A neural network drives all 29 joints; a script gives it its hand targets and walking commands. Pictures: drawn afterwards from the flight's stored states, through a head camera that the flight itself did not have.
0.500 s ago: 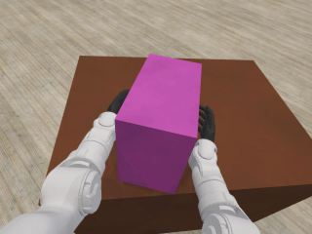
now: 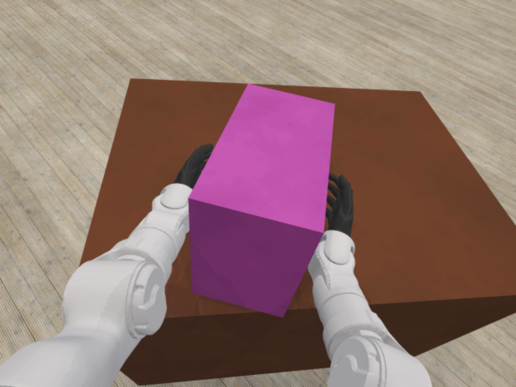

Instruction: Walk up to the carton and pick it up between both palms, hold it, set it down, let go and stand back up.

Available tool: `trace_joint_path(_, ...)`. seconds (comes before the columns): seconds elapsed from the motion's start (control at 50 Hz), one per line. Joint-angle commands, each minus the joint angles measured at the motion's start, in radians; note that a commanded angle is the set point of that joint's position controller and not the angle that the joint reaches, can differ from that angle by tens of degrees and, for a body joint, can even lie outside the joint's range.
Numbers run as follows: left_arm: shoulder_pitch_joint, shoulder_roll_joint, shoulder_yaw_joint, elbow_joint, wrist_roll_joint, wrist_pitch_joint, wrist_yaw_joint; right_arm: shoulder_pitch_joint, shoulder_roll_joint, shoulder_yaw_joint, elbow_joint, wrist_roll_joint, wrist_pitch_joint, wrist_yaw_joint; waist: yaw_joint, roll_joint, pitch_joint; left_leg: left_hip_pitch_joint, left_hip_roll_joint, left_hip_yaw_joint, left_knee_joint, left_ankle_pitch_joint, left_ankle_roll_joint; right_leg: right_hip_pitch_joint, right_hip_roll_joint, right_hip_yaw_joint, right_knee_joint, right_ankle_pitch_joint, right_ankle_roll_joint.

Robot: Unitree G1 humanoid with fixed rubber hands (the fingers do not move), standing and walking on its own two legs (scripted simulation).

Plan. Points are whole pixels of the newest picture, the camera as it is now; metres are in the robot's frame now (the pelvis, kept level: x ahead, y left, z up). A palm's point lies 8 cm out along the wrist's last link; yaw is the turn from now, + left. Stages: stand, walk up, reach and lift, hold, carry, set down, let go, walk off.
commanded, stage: set down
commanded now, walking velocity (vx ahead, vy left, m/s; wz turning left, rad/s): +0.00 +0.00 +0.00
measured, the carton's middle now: (264, 196) +0.43 -0.05 +0.04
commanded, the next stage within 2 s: none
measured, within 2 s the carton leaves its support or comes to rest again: rests again in 0.16 s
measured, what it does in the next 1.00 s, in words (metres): stands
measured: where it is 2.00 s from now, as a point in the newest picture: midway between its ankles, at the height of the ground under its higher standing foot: outside the picture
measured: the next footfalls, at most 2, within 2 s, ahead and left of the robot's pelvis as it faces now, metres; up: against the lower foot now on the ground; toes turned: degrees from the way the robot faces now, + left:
none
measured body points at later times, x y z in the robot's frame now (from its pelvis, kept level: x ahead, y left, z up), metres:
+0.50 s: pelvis +0.00 -0.01 +0.00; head +0.08 +0.04 +0.44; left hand +0.46 +0.09 +0.04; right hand +0.38 -0.16 +0.03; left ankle +0.00 +0.08 -0.74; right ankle +0.01 -0.16 -0.74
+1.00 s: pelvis +0.00 +0.02 -0.02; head +0.08 +0.05 +0.42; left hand +0.49 +0.11 +0.04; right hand +0.39 -0.18 +0.02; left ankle +0.00 +0.08 -0.74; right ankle +0.01 -0.16 -0.74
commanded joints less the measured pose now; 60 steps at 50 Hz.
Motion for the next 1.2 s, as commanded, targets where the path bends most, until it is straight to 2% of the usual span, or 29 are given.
trace_joint_path(0.0, -0.681, -0.659, -0.113, -0.109, 0.058, -0.123, -0.183, -0.686, 0.595, 0.311, 0.029, -0.126, -0.025, 0.173, 0.015, 0.137, -0.645, 0.315, 0.019, 0.02, -0.031, 0.387, -0.128, 0.215, 0.053, -0.071, 0.035, 0.28, -0.062)
trace_joint_path(0.02, -0.687, -0.676, -0.136, -0.113, 0.054, -0.126, -0.183, -0.689, 0.591, 0.28, 0.061, -0.136, -0.03, 0.166, -0.033, 0.168, -0.624, 0.318, 0.018, 0.014, -0.03, 0.383, -0.135, 0.199, 0.05, -0.076, 0.028, 0.244, -0.066)
trace_joint_path(0.06, -0.662, -0.642, -0.136, -0.06, 0.064, -0.121, -0.189, -0.654, 0.558, 0.254, 0.07, -0.152, -0.043, 0.166, -0.046, 0.152, -0.558, 0.344, 0.024, 0.019, -0.034, 0.355, -0.139, 0.165, 0.055, -0.086, 0.023, 0.225, -0.062)
trace_joint_path(0.1, -0.661, -0.639, -0.089, -0.045, 0.092, -0.111, -0.197, -0.645, 0.547, 0.232, 0.113, -0.149, -0.044, 0.168, -0.015, 0.149, -0.507, 0.312, 0.025, 0.024, -0.055, 0.305, -0.129, 0.174, 0.046, -0.083, 0.015, 0.173, -0.063)
trace_joint_path(0.12, -0.647, -0.656, -0.117, -0.059, 0.085, -0.112, -0.19, -0.642, 0.552, 0.234, 0.085, -0.147, -0.053, 0.164, -0.039, 0.171, -0.553, 0.33, 0.025, 0.015, -0.048, 0.336, -0.14, 0.154, 0.058, -0.089, 0.016, 0.212, -0.067)
trace_joint_path(0.14, -0.617, -0.656, -0.086, -0.052, 0.102, -0.109, -0.195, -0.621, 0.541, 0.216, 0.113, -0.159, -0.052, 0.162, -0.026, 0.158, -0.544, 0.311, 0.024, 0.023, -0.056, 0.303, -0.13, 0.167, 0.049, -0.087, 0.017, 0.188, -0.062)
trace_joint_path(0.2, -0.568, -0.638, -0.081, -0.059, 0.116, -0.119, -0.194, -0.585, 0.544, 0.237, 0.123, -0.169, -0.085, 0.161, -0.012, 0.161, -0.544, 0.331, 0.033, 0.022, -0.027, 0.444, -0.141, 0.151, 0.054, -0.095, 0.022, 0.281, -0.059)
trace_joint_path(0.22, -0.628, -0.641, -0.117, -0.09, 0.109, -0.127, -0.187, -0.597, 0.558, 0.218, 0.108, -0.166, -0.091, 0.158, -0.048, 0.158, -0.619, 0.354, 0.028, 0.017, -0.015, 0.439, -0.144, 0.141, 0.062, -0.099, 0.017, 0.279, -0.062)
trace_joint_path(0.24, -0.594, -0.618, -0.075, -0.061, 0.133, -0.125, -0.187, -0.599, 0.555, 0.25, 0.106, -0.157, -0.09, 0.164, 0.026, 0.146, -0.592, 0.351, 0.024, 0.034, -0.023, 0.424, -0.137, 0.153, 0.057, -0.088, 0.013, 0.267, -0.059)
trace_joint_path(0.4, -0.591, -0.557, -0.086, -0.081, 0.127, -0.12, -0.165, -0.551, 0.469, 0.167, 0.149, -0.173, -0.109, 0.143, -0.027, 0.155, -0.563, 0.348, 0.024, 0.027, -0.026, 0.364, -0.132, 0.109, 0.055, -0.107, 0.002, 0.229, -0.063)
trace_joint_path(0.42, -0.564, -0.445, -0.056, -0.077, 0.119, -0.116, -0.147, -0.535, 0.321, 0.105, 0.149, -0.162, -0.112, 0.121, -0.048, 0.188, -0.577, 0.368, 0.027, 0.022, -0.023, 0.357, -0.14, 0.07, 0.061, -0.117, 0.002, 0.193, -0.058)
trace_joint_path(0.44, -0.574, -0.426, -0.03, -0.112, 0.14, -0.108, -0.141, -0.501, 0.351, 0.07, 0.174, -0.171, -0.097, 0.105, -0.046, 0.19, -0.521, 0.365, 0.026, 0.018, -0.034, 0.343, -0.128, 0.072, 0.045, -0.104, -0.017, 0.167, -0.054)
trace_joint_path(0.46, -0.544, -0.338, -0.004, -0.112, 0.135, -0.102, -0.123, -0.502, 0.255, 0.074, 0.159, -0.144, -0.104, 0.096, -0.006, 0.195, -0.571, 0.356, 0.024, 0.025, -0.024, 0.363, -0.131, 0.075, 0.047, -0.085, -0.005, 0.186, -0.06)
trace_joint_path(0.48, -0.531, -0.295, 0.007, -0.15, 0.134, -0.096, -0.112, -0.5, 0.228, 0.051, 0.123, -0.147, -0.104, 0.081, -0.02, 0.184, -0.567, 0.342, 0.019, 0.034, -0.025, 0.34, -0.125, 0.076, 0.046, -0.093, -0.007, 0.174, -0.052)
trace_joint_path(0.54, -0.537, -0.07, 0.001, -0.207, 0.064, -0.094, -0.046, -0.475, 0.025, 0.105, 0.089, -0.031, -0.091, 0.04, 0.01, 0.169, -0.675, 0.328, 0.005, 0.038, 0.014, 0.403, -0.127, 0.135, 0.057, -0.071, 0.026, 0.292, -0.05)
trace_joint_path(0.56, -0.546, 0.044, -0.032, -0.252, 0.006, -0.088, -0.021, -0.47, -0.09, 0.124, 0.033, 0.041, -0.094, 0.016, -0.007, 0.172, -0.724, 0.324, 0.0, 0.033, 0.035, 0.459, -0.139, 0.141, 0.07, -0.065, 0.038, 0.345, -0.052)
trace_joint_path(0.62, -0.555, 0.056, -0.065, -0.295, -0.039, -0.07, -0.013, -0.494, -0.019, 0.195, 0.01, 0.102, -0.062, -0.012, -0.011, 0.14, -0.736, 0.264, -0.014, 0.043, 0.048, 0.398, -0.113, 0.165, 0.056, -0.045, 0.059, 0.378, -0.025)
trace_joint_path(0.64, -0.568, 0.032, -0.086, -0.294, -0.067, -0.061, -0.012, -0.515, 0.005, 0.183, -0.011, 0.103, -0.076, -0.022, -0.044, 0.147, -0.771, 0.235, -0.009, 0.037, 0.067, 0.41, -0.122, 0.149, 0.059, -0.052, 0.079, 0.385, -0.026)
trace_joint_path(0.72, -0.57, 0.147, -0.119, -0.329, -0.134, -0.064, 0.015, -0.51, -0.117, 0.236, -0.079, 0.174, -0.059, -0.043, -0.013, 0.156, -0.921, 0.272, -0.006, 0.027, 0.123, 0.54, -0.143, 0.178, 0.063, -0.037, 0.123, 0.522, -0.03)
trace_joint_path(0.8, -0.537, 0.227, -0.152, -0.29, -0.181, -0.035, 0.016, -0.516, -0.212, 0.28, -0.07, 0.246, -0.05, -0.07, -0.022, 0.19, -0.911, 0.272, -0.002, 0.028, 0.155, 0.573, -0.149, 0.161, 0.059, -0.022, 0.142, 0.605, -0.031)
trace_joint_path(0.84, -0.559, 0.196, -0.197, -0.345, -0.22, -0.026, 0.022, -0.555, -0.206, 0.266, -0.083, 0.261, -0.042, -0.072, -0.046, 0.24, -0.937, 0.285, 0.006, 0.002, 0.18, 0.617, -0.167, 0.097, 0.068, -0.037, 0.151, 0.551, -0.045)
trace_joint_path(0.88, -0.544, 0.217, -0.204, -0.306, -0.241, -0.02, 0.017, -0.559, -0.218, 0.323, -0.084, 0.313, -0.016, -0.062, -0.021, 0.207, -0.89, 0.284, 0.003, 0.013, 0.2, 0.628, -0.164, 0.038, 0.073, -0.045, 0.156, 0.525, -0.046)
trace_joint_path(0.9, -0.554, 0.185, -0.221, -0.258, -0.244, -0.007, 0.008, -0.573, -0.186, 0.319, -0.087, 0.291, -0.013, -0.063, -0.036, 0.193, -0.844, 0.273, 0.015, -0.001, 0.197, 0.612, -0.158, 0.0, 0.069, -0.052, 0.156, 0.502, -0.042)
trace_joint_path(1.02, -0.566, 0.205, -0.327, -0.303, -0.36, -0.008, 0.011, -0.575, -0.316, 0.351, -0.122, 0.395, 0.025, -0.035, -0.05, 0.268, -0.904, 0.428, 0.051, -0.038, 0.22, 0.707, -0.199, -0.185, 0.093, -0.092, 0.157, 0.325, -0.072)
trace_joint_path(1.04, -0.594, 0.205, -0.333, -0.279, -0.353, -0.004, 0.011, -0.594, -0.335, 0.295, -0.081, 0.381, 0.031, -0.031, -0.099, 0.277, -0.917, 0.437, 0.054, -0.051, 0.224, 0.705, -0.204, -0.239, 0.103, -0.107, 0.147, 0.274, -0.072)
trace_joint_path(1.1, -0.515, 0.234, -0.338, -0.352, -0.396, -0.012, 0.002, -0.532, -0.302, 0.376, -0.145, 0.416, 0.049, -0.025, -0.055, 0.265, -0.926, 0.422, 0.039, -0.04, 0.235, 0.712, -0.2, -0.199, 0.102, -0.093, 0.156, 0.315, -0.066)
trace_joint_path(1.14, -0.52, 0.219, -0.346, -0.337, -0.377, 0.007, -0.005, -0.531, -0.32, 0.351, -0.097, 0.416, 0.056, -0.017, -0.073, 0.296, -0.89, 0.45, 0.058, -0.06, 0.218, 0.717, -0.216, -0.243, 0.103, -0.098, 0.164, 0.264, -0.062)
trace_joint_path(1.16, -0.512, 0.251, -0.311, -0.34, -0.388, 0.003, -0.014, -0.511, -0.304, 0.404, -0.133, 0.432, 0.075, -0.01, -0.018, 0.254, -0.875, 0.426, 0.053, -0.044, 0.22, 0.699, -0.196, -0.196, 0.091, -0.08, 0.157, 0.255, -0.061)
trace_joint_path(1.18, -0.5, 0.272, -0.305, -0.408, -0.381, -0.003, -0.011, -0.489, -0.322, 0.369, -0.146, 0.424, 0.07, -0.015, -0.04, 0.257, -0.914, 0.428, 0.048, -0.052, 0.221, 0.668, -0.197, -0.19, 0.097, -0.09, 0.152, 0.25, -0.062)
